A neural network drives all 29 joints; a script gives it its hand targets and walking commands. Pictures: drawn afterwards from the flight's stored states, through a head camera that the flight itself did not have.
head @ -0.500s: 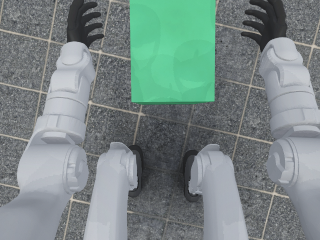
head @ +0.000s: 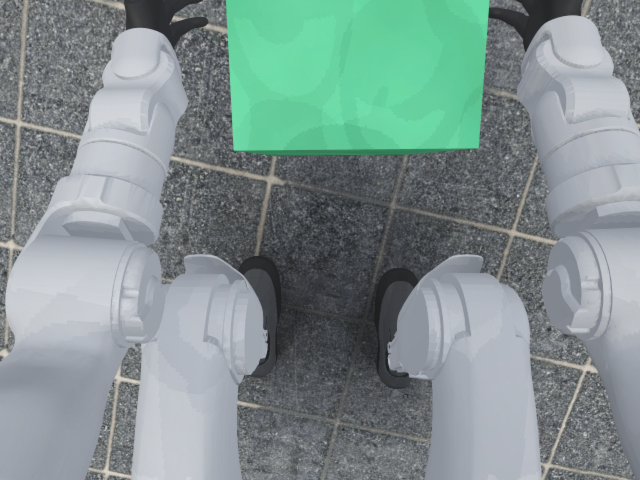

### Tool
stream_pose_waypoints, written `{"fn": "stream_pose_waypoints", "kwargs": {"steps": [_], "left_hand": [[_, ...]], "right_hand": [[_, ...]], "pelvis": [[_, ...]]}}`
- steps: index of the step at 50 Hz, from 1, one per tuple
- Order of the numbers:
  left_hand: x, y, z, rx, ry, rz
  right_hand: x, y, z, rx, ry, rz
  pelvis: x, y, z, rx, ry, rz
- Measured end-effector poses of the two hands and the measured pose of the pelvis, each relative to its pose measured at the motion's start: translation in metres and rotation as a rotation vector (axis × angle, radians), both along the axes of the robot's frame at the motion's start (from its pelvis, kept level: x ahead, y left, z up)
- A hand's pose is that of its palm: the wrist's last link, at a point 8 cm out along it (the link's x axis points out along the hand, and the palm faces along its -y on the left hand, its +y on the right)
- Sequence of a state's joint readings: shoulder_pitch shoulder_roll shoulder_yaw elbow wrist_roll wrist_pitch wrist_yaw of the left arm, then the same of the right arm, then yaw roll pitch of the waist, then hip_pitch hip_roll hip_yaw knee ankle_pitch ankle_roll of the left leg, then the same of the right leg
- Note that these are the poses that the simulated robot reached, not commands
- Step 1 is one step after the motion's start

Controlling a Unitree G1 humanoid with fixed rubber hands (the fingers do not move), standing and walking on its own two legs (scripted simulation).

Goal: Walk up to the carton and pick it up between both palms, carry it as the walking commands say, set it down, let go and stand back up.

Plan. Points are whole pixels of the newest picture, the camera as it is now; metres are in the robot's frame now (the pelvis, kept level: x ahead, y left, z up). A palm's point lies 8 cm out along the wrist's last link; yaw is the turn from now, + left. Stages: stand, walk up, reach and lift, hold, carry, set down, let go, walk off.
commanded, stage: reach and lift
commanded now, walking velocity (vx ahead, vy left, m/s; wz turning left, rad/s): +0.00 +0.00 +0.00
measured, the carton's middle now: (346, 18) +0.57 -0.02 -0.25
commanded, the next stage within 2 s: none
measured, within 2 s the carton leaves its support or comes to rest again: leaves its support in 1.58 s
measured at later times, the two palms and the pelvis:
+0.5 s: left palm (160, 30) +0.54 +0.17 -0.17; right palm (541, 21) +0.54 -0.19 -0.17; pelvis +0.00 +0.00 -0.01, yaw +0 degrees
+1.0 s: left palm (196, 29) +0.54 +0.13 -0.18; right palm (508, 18) +0.55 -0.16 -0.17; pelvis +0.00 +0.00 -0.01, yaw +0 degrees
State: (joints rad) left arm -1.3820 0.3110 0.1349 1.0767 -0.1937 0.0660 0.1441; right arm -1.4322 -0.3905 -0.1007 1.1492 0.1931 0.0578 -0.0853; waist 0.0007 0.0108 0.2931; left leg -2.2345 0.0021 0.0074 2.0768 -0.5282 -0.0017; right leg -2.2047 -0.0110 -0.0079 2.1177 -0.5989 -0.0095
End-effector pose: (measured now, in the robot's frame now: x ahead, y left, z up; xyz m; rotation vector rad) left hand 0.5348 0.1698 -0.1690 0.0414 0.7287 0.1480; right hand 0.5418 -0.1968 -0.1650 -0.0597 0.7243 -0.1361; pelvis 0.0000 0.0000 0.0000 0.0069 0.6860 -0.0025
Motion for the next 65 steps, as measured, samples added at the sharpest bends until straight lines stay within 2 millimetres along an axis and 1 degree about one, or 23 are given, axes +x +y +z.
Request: {"fn": "stream_pose_waypoints", "kwargs": {"steps": [3, 5, 10, 16, 21, 27, 38, 41, 52, 59, 65], "left_hand": [[0.001, 0.0, -0.012, 0.001, -0.004, 0.0], [0.003, 0.0, -0.016, 0.002, -0.014, -0.001], [0.005, 0.0, -0.015, 0.005, -0.025, -0.002], [0.004, 0.001, -0.009, 0.004, -0.012, 0.001], [0.003, -0.001, -0.006, -0.002, -0.004, 0.0], [0.003, -0.008, -0.006, -0.012, -0.005, -0.009], [0.005, -0.03, -0.011, -0.026, -0.013, -0.036], [0.005, -0.036, -0.011, -0.029, -0.015, -0.043], [0.005, -0.038, -0.011, -0.013, -0.011, -0.026], [0.007, -0.037, -0.01, -0.042, 0.0, -0.02], [0.013, -0.034, -0.009, -0.025, 0.011, -0.041]], "right_hand": [[0.001, 0.001, -0.012, 0.001, -0.005, -0.001], [0.003, 0.002, -0.016, 0.0, -0.015, 0.0], [0.005, 0.001, -0.014, -0.007, -0.03, 0.005], [0.003, -0.002, -0.007, -0.011, -0.017, 0.005], [0.001, 0.0, -0.005, -0.007, -0.004, 0.005], [0.002, 0.009, -0.006, 0.007, -0.006, 0.015], [0.005, 0.032, -0.01, 0.027, -0.017, 0.04], [0.005, 0.032, -0.01, 0.021, -0.02, 0.037], [0.006, 0.033, -0.01, 0.015, -0.015, 0.031], [0.008, 0.033, -0.009, 0.029, -0.004, 0.037], [0.007, 0.034, -0.012, 0.056, -0.014, 0.047]], "pelvis": [[-0.002, -0.001, -0.009, -0.001, -0.025, 0.0], [-0.002, -0.001, -0.014, -0.001, -0.042, 0.0], [-0.002, -0.001, -0.02, -0.002, -0.071, -0.001], [-0.001, -0.001, -0.016, -0.002, -0.068, -0.004], [-0.002, -0.001, -0.011, -0.001, -0.056, -0.007], [-0.003, 0.0, -0.009, 0.001, -0.049, -0.006], [-0.003, 0.0, -0.009, 0.001, -0.049, -0.003], [-0.003, 0.0, -0.008, 0.0, -0.048, -0.004], [-0.004, 0.0, -0.006, 0.004, -0.048, -0.009], [-0.005, 0.001, -0.018, 0.008, -0.06, -0.027], [-0.005, 0.003, -0.03, 0.008, -0.065, -0.027]]}}
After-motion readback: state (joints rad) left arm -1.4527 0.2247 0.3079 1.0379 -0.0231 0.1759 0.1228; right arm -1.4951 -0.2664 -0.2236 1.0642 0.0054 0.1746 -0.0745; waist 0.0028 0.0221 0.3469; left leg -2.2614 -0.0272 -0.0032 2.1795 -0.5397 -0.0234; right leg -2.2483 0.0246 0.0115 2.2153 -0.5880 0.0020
